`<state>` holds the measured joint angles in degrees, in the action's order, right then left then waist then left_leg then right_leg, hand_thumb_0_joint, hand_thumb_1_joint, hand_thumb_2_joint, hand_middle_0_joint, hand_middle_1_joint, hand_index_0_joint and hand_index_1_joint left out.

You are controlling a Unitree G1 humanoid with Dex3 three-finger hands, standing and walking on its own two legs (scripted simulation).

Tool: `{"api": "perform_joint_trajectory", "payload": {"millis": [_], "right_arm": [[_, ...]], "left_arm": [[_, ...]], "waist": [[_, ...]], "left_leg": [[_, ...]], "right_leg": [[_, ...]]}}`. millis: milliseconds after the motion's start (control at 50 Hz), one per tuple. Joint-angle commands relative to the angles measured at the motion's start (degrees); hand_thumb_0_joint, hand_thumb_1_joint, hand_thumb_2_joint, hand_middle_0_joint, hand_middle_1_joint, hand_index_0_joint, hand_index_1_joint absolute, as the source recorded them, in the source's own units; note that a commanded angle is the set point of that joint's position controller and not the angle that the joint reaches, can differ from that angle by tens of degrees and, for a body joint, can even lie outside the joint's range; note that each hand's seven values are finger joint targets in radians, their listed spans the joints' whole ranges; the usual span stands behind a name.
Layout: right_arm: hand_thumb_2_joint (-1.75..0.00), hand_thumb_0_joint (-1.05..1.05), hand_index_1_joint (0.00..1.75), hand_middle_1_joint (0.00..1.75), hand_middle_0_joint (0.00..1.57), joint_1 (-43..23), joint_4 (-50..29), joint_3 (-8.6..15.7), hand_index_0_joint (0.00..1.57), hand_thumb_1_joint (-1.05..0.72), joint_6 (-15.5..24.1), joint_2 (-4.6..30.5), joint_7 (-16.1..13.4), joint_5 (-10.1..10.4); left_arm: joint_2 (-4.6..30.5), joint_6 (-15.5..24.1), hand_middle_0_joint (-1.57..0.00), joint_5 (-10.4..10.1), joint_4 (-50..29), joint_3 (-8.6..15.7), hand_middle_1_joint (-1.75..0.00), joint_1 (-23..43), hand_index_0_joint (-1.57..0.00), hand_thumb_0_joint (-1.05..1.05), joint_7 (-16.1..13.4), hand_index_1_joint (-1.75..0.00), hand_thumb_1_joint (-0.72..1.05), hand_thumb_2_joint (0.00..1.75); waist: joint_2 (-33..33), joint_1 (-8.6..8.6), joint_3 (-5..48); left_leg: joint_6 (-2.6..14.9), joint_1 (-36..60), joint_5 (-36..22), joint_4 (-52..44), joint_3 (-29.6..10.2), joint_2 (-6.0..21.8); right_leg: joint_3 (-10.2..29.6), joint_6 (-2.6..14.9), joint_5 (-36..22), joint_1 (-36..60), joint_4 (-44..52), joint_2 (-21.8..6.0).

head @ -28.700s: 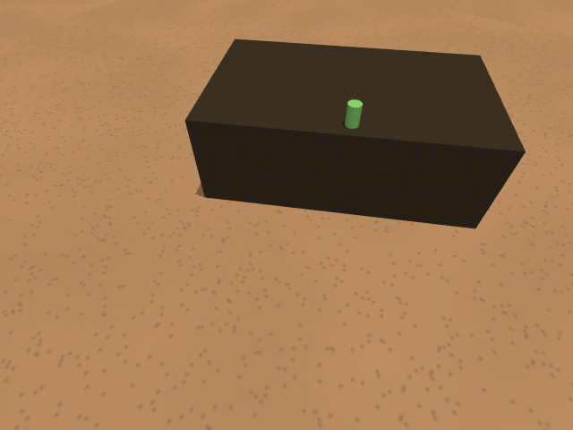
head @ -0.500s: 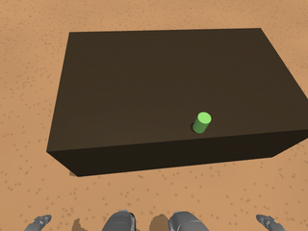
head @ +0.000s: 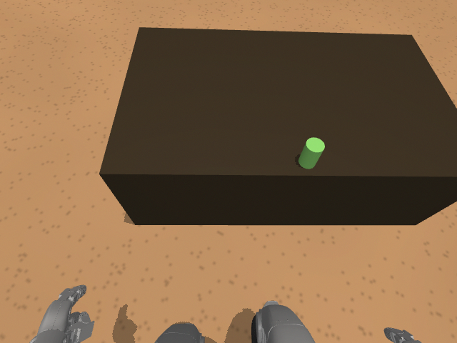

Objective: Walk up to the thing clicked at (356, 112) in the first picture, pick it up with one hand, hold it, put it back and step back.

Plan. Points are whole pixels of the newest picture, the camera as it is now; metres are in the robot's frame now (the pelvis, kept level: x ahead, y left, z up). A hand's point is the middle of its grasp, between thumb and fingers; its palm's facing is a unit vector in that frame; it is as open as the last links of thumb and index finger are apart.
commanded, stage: step back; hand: right
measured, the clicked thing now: (311, 153) +0.63 -0.25 -0.26
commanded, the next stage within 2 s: none
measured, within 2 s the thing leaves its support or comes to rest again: neither
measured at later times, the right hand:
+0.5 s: hand out of the picture -0.03 -0.31 -0.14, palm faces +0.00 +0.93 -0.37, open 7.4 cm
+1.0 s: hand out of the picture -0.17 -0.28 -0.12, palm faces -0.05 +0.90 -0.43, open 7.4 cm
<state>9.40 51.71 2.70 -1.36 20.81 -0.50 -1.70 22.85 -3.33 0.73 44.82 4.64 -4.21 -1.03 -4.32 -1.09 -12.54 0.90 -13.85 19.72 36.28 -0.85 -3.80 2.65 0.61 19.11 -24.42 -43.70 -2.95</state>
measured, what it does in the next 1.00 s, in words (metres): walks backwards: right foot, then left foot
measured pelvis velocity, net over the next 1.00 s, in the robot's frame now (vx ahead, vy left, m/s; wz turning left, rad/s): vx -0.30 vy -0.02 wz -0.03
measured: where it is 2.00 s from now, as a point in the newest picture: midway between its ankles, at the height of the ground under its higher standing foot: outside the picture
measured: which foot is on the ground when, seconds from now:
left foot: down 0.00-0.34, up 0.36-0.66, down 0.68-1.00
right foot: up 0.00-0.30, down 0.32-0.72, up 0.74-1.00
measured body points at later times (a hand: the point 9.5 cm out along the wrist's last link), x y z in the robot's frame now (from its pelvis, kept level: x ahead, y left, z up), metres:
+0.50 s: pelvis -0.14 -0.03 +0.01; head -0.08 -0.06 +0.46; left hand -0.06 +0.28 -0.09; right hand -0.03 -0.35 -0.12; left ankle -0.14 +0.12 -0.64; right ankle -0.11 -0.15 -0.72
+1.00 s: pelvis -0.30 -0.02 +0.01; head -0.24 +0.00 +0.45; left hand -0.21 +0.30 -0.12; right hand -0.17 -0.33 -0.09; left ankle -0.23 +0.10 -0.72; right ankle -0.36 -0.16 -0.68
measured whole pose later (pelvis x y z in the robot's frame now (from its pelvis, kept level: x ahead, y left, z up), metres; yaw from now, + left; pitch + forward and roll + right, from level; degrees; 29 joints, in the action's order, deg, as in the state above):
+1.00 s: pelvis -0.30 -0.02 +0.01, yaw -2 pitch -2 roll -1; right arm 5.2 47.5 2.5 -2.6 21.4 0.1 -2.2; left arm 23.2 -2.6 0.8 48.9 4.3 -9.3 -1.2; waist -1.8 -1.6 -9.9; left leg 1.2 -20.3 11.9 33.8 0.6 1.7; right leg 4.7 -1.8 29.2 -18.1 -53.1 2.5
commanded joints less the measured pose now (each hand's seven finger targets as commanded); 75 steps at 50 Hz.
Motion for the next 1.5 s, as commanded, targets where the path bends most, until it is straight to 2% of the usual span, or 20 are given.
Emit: {"api": "perform_joint_trajectory", "payload": {"millis": [0,60,200,280,320,340,420,540,660,720,800,920,1040,1080,1120,1180,1300,1380,1440,1480], "right_arm": [[-0.90,0.00,0.30,0.30,0.20,-0.8,-5.9,5.4,0.20,-0.90,1.8,21.2,-1.3,-0.5],[-0.90,0.00,0.30,0.30,0.20,-5.3,-7.5,3.5,0.20,-0.90,1.5,14.3,-1.4,-0.4],[-0.90,0.00,0.30,0.30,0.20,-0.6,-7.5,3.8,0.20,-0.90,0.2,15.0,-1.1,-0.2],[-0.90,0.00,0.30,0.30,0.20,-5.2,-9.0,3.8,0.20,-0.90,-1.2,15.6,-0.6,1.4],[-0.90,0.00,0.30,0.30,0.20,-4.4,-10.4,2.3,0.20,-0.90,-1.2,10.3,-0.6,2.0],[-0.90,0.00,0.30,0.30,0.20,-5.7,-10.2,3.4,0.20,-0.90,-1.6,12.4,-1.6,1.5],[-0.90,0.00,0.30,0.30,0.20,0.2,-6.1,3.4,0.20,-0.90,-1.2,12.8,-1.1,2.0],[-0.90,0.00,0.30,0.30,0.20,-1.2,-7.1,2.2,0.20,-0.90,0.1,10.5,-1.8,0.9],[-0.90,0.00,0.30,0.30,0.20,7.4,-3.5,3.9,0.20,-0.90,0.4,12.3,-1.2,0.0],[-0.90,0.00,0.30,0.30,0.20,0.4,-6.7,6.0,0.20,-0.90,-0.1,24.7,-0.3,-0.9],[-0.90,0.00,0.30,0.30,0.20,-6.7,-7.7,3.3,0.20,-0.90,0.3,14.5,-1.2,-1.3],[-0.90,0.00,0.30,0.30,0.20,-1.4,-7.1,3.3,0.20,-0.90,-0.6,13.4,-0.5,-0.4],[-0.90,0.00,0.30,0.30,0.20,-3.9,-7.2,3.6,0.20,-0.90,-2.1,15.7,0.0,0.9],[-0.90,0.00,0.30,0.30,0.20,-6.4,-9.3,2.1,0.20,-0.90,-1.6,10.5,0.0,1.3],[-0.90,0.00,0.30,0.30,0.20,-6.3,-8.0,4.2,0.20,-0.90,-1.8,14.4,-1.1,0.9],[-0.90,0.00,0.30,0.30,0.20,-0.4,-3.9,2.8,0.20,-0.90,-1.2,11.9,-0.5,1.3],[-0.90,0.00,0.30,0.30,0.20,-0.9,-3.3,2.5,0.20,-0.90,1.2,11.6,0.0,-0.3],[-0.90,0.00,0.30,0.30,0.20,5.2,0.9,3.5,0.20,-0.90,2.9,11.4,0.2,-0.4],[-0.90,0.00,0.30,0.30,0.20,4.6,0.4,5.0,0.20,-0.90,3.9,20.9,-0.4,-1.8],[-0.90,0.00,0.30,0.30,0.20,-1.4,-0.7,4.5,0.20,-0.90,4.1,18.0,0.0,-1.2]], "left_arm": [[11.6,0.5,-0.20,0.3,-4.2,3.1,-0.30,0.4,-0.20,0.00,-1.1,-0.30,0.90,0.90],[10.0,0.6,-0.20,-0.8,-1.9,3.2,-0.30,-6.5,-0.20,0.00,-0.5,-0.30,0.90,0.90],[8.5,2.3,-0.20,0.0,-1.8,2.6,-0.30,-5.7,-0.20,0.00,-0.3,-0.30,0.90,0.90],[9.0,3.1,-0.20,0.9,3.2,2.8,-0.30,-13.8,-0.20,0.00,-0.3,-0.30,0.90,0.90],[17.0,3.4,-0.20,2.0,1.6,4.8,-0.30,-10.9,-0.20,0.00,-0.1,-0.30,0.90,0.90],[22.0,3.2,-0.20,2.1,-0.8,5.5,-0.30,-6.4,-0.20,0.00,-0.1,-0.30,0.90,0.90],[13.1,3.3,-0.20,1.6,-2.7,3.7,-0.30,1.4,-0.20,0.00,-0.6,-0.30,0.90,0.90],[11.4,2.5,-0.20,1.7,-2.2,3.6,-0.30,-7.8,-0.20,0.00,-1.6,-0.30,0.90,0.90],[11.9,0.8,-0.20,0.3,-4.8,2.5,-0.30,-2.4,-0.20,0.00,-1.3,-0.30,0.90,0.90],[11.7,0.6,-0.20,0.3,-5.5,3.2,-0.30,2.6,-0.20,0.00,-2.1,-0.30,0.90,0.90],[10.8,0.2,-0.20,-0.7,-0.6,3.1,-0.30,-5.6,-0.20,0.00,-1.1,-0.30,0.90,0.90],[8.7,2.0,-0.20,0.1,-0.4,1.7,-0.30,-5.5,-0.20,0.00,-0.8,-0.30,0.90,0.90],[9.6,3.3,-0.20,1.2,5.2,1.8,-0.30,-12.2,-0.20,0.00,-0.5,-0.30,0.90,0.90],[16.7,3.3,-0.20,2.3,4.7,4.0,-0.30,-12.2,-0.20,0.00,-0.3,-0.30,0.90,0.90],[20.7,3.3,-0.20,2.3,1.0,4.6,-0.30,-2.8,-0.20,0.00,-0.5,-0.30,0.90,0.90],[12.0,3.8,-0.20,1.8,0.6,2.7,-0.30,1.5,-0.20,0.00,-0.5,-0.30,0.90,0.90],[13.4,4.1,-0.20,2.9,2.0,4.1,-0.30,-6.4,-0.20,0.00,0.4,-0.30,0.90,0.90],[12.8,2.9,-0.20,2.1,1.8,2.9,-0.30,-3.8,-0.20,0.00,1.1,-0.30,0.90,0.90],[9.1,2.9,-0.20,0.8,2.0,1.8,-0.30,-1.4,-0.20,0.00,1.2,-0.30,0.90,0.90],[12.8,3.5,-0.20,0.8,3.2,2.8,-0.30,-1.5,-0.20,0.00,2.0,-0.30,0.90,0.90]], "waist": [[14.4,2.75,13.0],[10.8,-1.57,12.5],[15.5,2.81,14.6],[14.6,-0.86,18.5],[-6.5,0.07,13.8],[-11.5,-2.74,11.5],[-2.9,2.75,10.1],[-6.6,-3.00,16.0],[-3.8,1.41,19.9],[20.5,4.64,14.4],[9.8,-2.40,9.7],[15.5,2.16,13.8],[14.2,-0.43,21.6],[-5.1,-1.98,15.0],[-9.5,-1.88,6.5],[-1.8,2.41,8.1],[-7.8,-3.70,11.5],[-4.5,0.28,11.8],[13.5,2.64,8.4],[9.8,0.38,2.8]], "left_leg": [[17.39,-4.1,-26.5,-16.0,-27.8,26.5],[10.46,2.7,-31.3,-11.4,-10.4,15.7],[12.67,7.9,-29.9,-6.1,-9.7,16.1],[7.99,0.6,-19.6,0.3,-8.7,13.7],[0.64,-19.6,7.0,13.3,-4.6,-0.3],[-1.05,-14.3,16.7,27.3,-7.8,-1.4],[-0.84,-13.4,7.6,34.5,-9.2,-3.4],[-2.99,-18.3,12.7,18.8,-5.6,0.0],[-0.03,2.1,-10.4,-13.8,0.0,2.4],[18.42,-6.7,-18.8,-19.6,-34.3,28.4],[10.05,-3.5,-25.8,-13.5,-11.2,16.1],[13.42,10.4,-30.3,-9.3,-9.6,16.0],[7.93,4.5,-19.9,-3.0,-8.5,14.7],[0.91,-18.4,5.7,7.5,-4.4,2.6],[-1.74,-11.2,13.7,27.3,-10.7,2.7],[-1.07,-13.1,5.0,28.3,-8.5,-2.4],[-2.81,-16.1,9.6,6.9,-2.3,2.7],[-0.30,5.5,0.4,-16.7,1.5,1.7],[10.30,2.2,28.9,-26.0,-35.2,23.1],[12.55,-8.2,27.2,-26.4,-28.4,22.5]], "right_leg": [[8.5,0.13,17.4,-0.2,-25.0,6.2],[8.4,0.65,8.5,-5.2,-28.3,9.2],[0.6,-2.50,8.7,2.1,-1.3,4.9],[-2.9,-0.05,-8.7,15.6,21.2,4.6],[22.5,6.27,-6.5,16.7,24.1,-10.9],[32.2,16.55,-7.3,1.8,27.3,-21.6],[10.7,9.80,-19.2,4.5,20.3,-9.7],[10.2,11.83,-33.4,25.5,13.7,-11.0],[6.5,6.19,-27.3,15.0,3.7,-8.6],[4.4,-0.44,20.5,-0.8,-22.6,6.6],[8.3,0.61,9.0,-4.4,-31.3,9.2],[1.3,-3.46,10.9,-1.7,-9.1,5.9],[-3.5,0.72,-4.8,16.4,22.1,4.3],[20.7,6.80,5.5,17.7,25.5,-10.4],[31.2,16.43,8.5,-5.8,31.1,-22.9],[7.9,8.66,-8.3,4.3,22.8,-9.0],[11.9,9.75,18.2,19.7,24.2,-10.0],[6.9,7.26,13.6,7.2,18.3,-8.6],[-0.9,0.46,12.2,-9.4,-3.9,1.4],[1.7,0.75,9.9,-0.5,-8.2,-0.9]]}}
